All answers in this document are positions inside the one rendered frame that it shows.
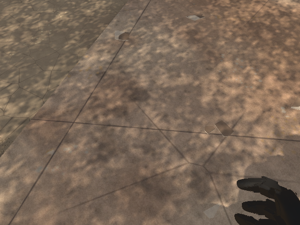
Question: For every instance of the robot right hand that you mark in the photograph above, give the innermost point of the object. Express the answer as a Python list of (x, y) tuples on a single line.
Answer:
[(285, 210)]

